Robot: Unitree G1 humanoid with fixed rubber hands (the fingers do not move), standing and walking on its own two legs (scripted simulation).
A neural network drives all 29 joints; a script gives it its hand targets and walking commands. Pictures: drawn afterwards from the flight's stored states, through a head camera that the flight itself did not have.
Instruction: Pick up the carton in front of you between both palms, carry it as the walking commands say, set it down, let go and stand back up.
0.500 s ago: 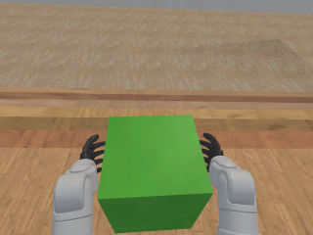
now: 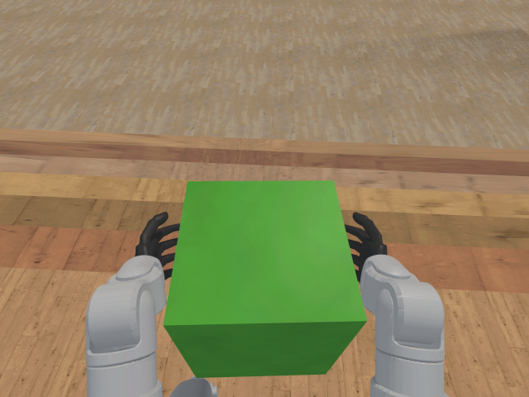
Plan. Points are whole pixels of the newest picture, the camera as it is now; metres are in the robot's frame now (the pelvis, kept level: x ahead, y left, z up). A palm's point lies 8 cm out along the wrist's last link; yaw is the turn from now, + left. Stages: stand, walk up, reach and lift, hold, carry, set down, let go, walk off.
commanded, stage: carry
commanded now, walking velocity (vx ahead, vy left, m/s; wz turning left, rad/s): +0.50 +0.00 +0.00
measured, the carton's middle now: (261, 284) +0.28 +0.01 +0.01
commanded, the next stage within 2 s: none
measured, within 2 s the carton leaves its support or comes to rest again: neither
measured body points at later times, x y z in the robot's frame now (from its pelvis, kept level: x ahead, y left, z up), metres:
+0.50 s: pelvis +0.31 +0.05 -0.01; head +0.37 +0.06 +0.43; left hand +0.68 +0.17 +0.06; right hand +0.65 -0.13 +0.07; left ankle +0.29 +0.10 -0.75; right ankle +0.37 -0.10 -0.67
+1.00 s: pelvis +0.62 +0.01 -0.03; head +0.70 +0.01 +0.41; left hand +0.99 +0.18 +0.06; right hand +1.00 -0.12 +0.06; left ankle +0.71 +0.15 -0.72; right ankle +0.55 -0.05 -0.75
